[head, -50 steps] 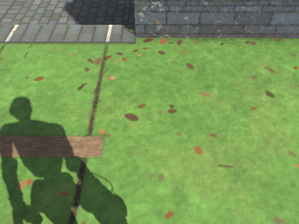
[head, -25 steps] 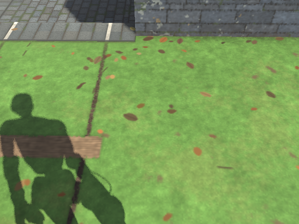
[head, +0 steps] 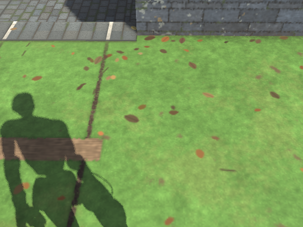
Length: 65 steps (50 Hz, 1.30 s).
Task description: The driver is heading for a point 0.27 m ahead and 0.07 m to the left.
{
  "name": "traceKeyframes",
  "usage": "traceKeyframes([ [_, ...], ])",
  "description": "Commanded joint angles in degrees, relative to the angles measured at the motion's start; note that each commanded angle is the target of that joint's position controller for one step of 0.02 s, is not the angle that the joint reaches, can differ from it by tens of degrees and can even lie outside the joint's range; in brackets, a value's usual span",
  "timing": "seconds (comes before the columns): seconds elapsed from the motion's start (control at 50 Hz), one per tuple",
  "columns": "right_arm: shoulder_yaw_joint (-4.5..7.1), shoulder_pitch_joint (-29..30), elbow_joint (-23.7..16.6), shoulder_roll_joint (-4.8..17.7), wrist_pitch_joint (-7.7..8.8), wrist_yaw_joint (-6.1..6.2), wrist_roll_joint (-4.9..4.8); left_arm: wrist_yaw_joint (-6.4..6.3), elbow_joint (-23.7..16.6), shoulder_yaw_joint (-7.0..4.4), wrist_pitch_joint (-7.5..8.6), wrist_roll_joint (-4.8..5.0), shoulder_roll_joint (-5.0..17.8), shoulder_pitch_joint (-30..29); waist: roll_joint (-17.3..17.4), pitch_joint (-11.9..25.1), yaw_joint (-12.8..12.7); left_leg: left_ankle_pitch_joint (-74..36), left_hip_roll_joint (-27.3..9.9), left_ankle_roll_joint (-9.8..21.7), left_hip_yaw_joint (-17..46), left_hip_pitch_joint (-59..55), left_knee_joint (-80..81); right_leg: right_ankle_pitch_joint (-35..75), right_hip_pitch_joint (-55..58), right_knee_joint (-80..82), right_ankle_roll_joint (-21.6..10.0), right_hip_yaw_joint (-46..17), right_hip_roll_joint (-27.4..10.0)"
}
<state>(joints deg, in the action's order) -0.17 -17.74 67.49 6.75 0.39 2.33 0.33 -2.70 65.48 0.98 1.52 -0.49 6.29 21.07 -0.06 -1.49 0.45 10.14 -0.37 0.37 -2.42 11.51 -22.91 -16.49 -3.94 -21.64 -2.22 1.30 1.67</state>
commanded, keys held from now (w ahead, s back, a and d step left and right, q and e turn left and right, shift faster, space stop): no key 0.96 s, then w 0.04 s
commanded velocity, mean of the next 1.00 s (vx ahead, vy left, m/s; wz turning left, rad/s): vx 0.00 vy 0.00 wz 0.00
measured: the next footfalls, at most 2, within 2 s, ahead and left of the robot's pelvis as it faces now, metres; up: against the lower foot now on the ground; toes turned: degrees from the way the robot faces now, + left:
left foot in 1.30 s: +0.18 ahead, +0.12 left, +0.00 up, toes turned +5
right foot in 1.64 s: +0.20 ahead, -0.08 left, +0.00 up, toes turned -3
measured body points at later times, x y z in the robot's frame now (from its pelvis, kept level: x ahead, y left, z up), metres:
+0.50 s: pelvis +0.01 -0.01 +0.00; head +0.01 -0.01 +0.45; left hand -0.04 +0.19 -0.16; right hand -0.03 -0.21 -0.17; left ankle +0.02 +0.12 -0.74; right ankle -0.05 -0.09 -0.74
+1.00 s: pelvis +0.01 -0.02 +0.00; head +0.02 -0.02 +0.45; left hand -0.04 +0.19 -0.16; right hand -0.03 -0.22 -0.17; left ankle +0.02 +0.12 -0.74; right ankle -0.05 -0.09 -0.74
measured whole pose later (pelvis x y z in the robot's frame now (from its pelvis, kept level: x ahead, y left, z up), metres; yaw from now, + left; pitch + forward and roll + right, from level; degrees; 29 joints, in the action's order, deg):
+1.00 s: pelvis +0.01 -0.02 +0.00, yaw +0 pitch -1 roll +0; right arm -0.4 -18.8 68.1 6.3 0.2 2.5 0.3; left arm -2.7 65.2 1.0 2.0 -0.5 5.7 22.5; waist 0.3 -1.5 0.3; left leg 11.6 -1.7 -1.1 -1.8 10.8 -23.7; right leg -17.3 -2.6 -21.0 -3.5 1.6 2.8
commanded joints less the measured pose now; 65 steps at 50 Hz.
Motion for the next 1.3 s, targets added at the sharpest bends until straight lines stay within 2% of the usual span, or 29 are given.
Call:
traceKeyframes([
  [0.02, 0.46, -4.51, -0.02, 3.68, 0.11, 0.12, 0.0, -0.11, 0.04, -0.49, 0.15, 0.0, 3.59, 5.68, -0.19, -4.02, 0.0, -7.2, -5.36, 1.38, 5.5, -2.67, 2.56, 9.69, -6.77, 4.97, -1.11, -5.66, -6.94],
  [0.96, 0.18, -5.84, 0.68, 2.92, -0.11, 0.28, -0.13, -0.12, -0.16, -0.45, 0.59, 0.07, 3.07, 7.48, -0.38, -4.46, -0.09, -7.96, -5.61, 0.37, 4.51, -2.67, 1.28, 15.4, -5.21, 4.98, -1.32, -5.7, -7.08],
  [0.98, 0.07, -6.0, 0.78, 2.6, -0.16, 0.26, -0.06, -0.1, -0.05, -0.4, 0.57, 0.0, 2.91, 7.96, -0.47, -3.46, -0.31, -5.0, -5.12, 0.43, 4.18, -2.91, 1.37, 10.63, -4.75, 5.92, -1.58, -5.82, -6.73],
  [1.0, 0.16, -5.46, 0.56, 2.75, -0.24, 0.21, 0.09, -0.07, -0.03, -0.68, 0.45, -0.09, 3.53, 8.28, -0.97, -4.07, -0.68, -0.89, -4.07, 0.57, 3.36, -1.88, 0.34, 3.47, -5.03, 7.06, -2.2, -6.47, -6.35],
  [1.02, 0.39, -4.59, -0.07, 3.1, -0.32, 0.06, 0.3, -0.03, -0.03, -1.38, 0.17, -0.06, 5.15, 8.97, -2.68, -5.05, -1.26, 5.34, -2.07, 0.85, 1.42, 0.54, -2.82, -6.52, -5.26, 8.47, -3.56, -8.29, -6.59],
  [1.04, 0.65, -3.15, -1.08, 3.31, -0.4, -0.25, 0.68, 0.06, 0.0, -2.16, -0.2, -0.02, 6.91, 10.05, -5.38, -6.93, -2.19, 11.81, 0.12, 1.07, -1.07, 5.38, -7.37, -17.6, -5.04, 10.55, -5.67, -12.0, -8.42],
  [1.06, 0.82, -1.06, -2.47, 3.43, -0.42, -0.69, 1.29, 0.23, 0.1, -2.77, -0.5, -0.07, 8.02, 11.58, -6.85, -10.33, -3.25, 15.22, 1.08, 1.36, -3.15, 11.65, -11.48, -25.93, -4.98, 13.35, -8.02, -16.49, -12.05],
  [1.08, 0.76, 1.34, -4.17, 2.83, -0.21, -1.12, 1.86, 0.4, 0.36, -3.13, -0.56, -0.12, 8.28, 13.09, -7.73, -13.44, -4.39, 15.87, 0.18, 1.85, -3.74, 16.15, -15.23, -29.46, -5.36, 15.48, -10.25, -20.59, -15.66],
  [1.12, 1.17, 5.01, -7.28, 3.38, 0.8, -1.85, 1.82, 0.53, 0.84, -3.33, 0.12, -1.06, 7.72, 14.96, -7.06, -15.7, -5.03, 16.91, -2.78, 2.8, -1.37, 24.7, -23.49, -24.17, -2.21, 17.12, -13.3, -24.44, -19.63],
  [1.16, 1.75, 5.9, -9.07, 4.23, 2.15, -2.5, 1.53, 0.65, 0.48, -3.61, 1.22, -1.32, 8.26, 14.34, -4.66, -13.86, -3.96, 15.42, -4.16, 3.35, 0.06, 29.13, -25.11, -14.78, 3.46, 16.01, -13.64, -22.45, -19.73],
  [1.18, 1.91, 5.98, -9.59, 4.25, 2.76, -2.61, 1.13, 0.6, 0.14, -3.42, 1.71, -1.28, 7.83, 13.19, -3.72, -12.96, -3.2, 14.23, -4.04, 3.27, 0.0, 27.85, -22.8, -5.59, 4.41, 14.54, -12.73, -19.48, -18.67],
  [1.22, 2.08, 4.45, -9.92, 3.53, 3.26, -2.51, 0.44, 0.47, -0.27, -3.14, 2.37, -1.29, 7.85, 11.03, -4.37, -9.87, -1.32, 12.14, -1.97, 3.18, -1.75, 19.98, -17.29, 15.15, 2.89, 9.35, -10.46, -12.73, -16.06],
  [1.26, 2.2, -1.72, -8.0, 2.22, 3.25, -1.96, -0.43, 0.59, -0.47, -2.83, 2.43, -0.43, 8.13, 8.69, -4.76, -5.97, 1.84, 1.9, 1.38, 3.66, -4.78, 4.72, -9.6, 27.05, -3.53, 2.43, -6.99, -7.01, -12.85],
  [1.28, 2.75, -6.44, -6.08, 2.96, 3.22, -1.51, -0.51, 0.73, -0.32, -2.56, 2.53, -0.16, 7.91, 8.78, -3.4, -3.5, 3.62, -2.82, 3.2, 3.67, -5.57, -3.89, -6.05, 31.86, -6.55, -3.6, -4.95, -4.57, -10.32],
  [1.3, 3.57, -11.3, -5.07, 5.5, 3.56, -1.09, 0.08, 0.91, -0.29, -2.03, 2.91, -0.1, 6.87, 9.55, -1.29, 0.09, 5.48, -6.94, -0.71, 4.05, -1.38, -12.52, -3.86, 27.98, -10.6, -11.39, -2.57, -1.96, -7.72],
])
